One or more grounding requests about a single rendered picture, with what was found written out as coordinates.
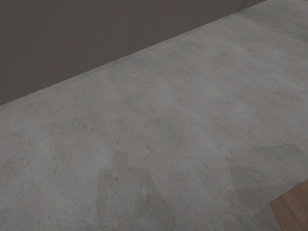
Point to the pedestal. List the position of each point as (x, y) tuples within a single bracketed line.
[(291, 208)]

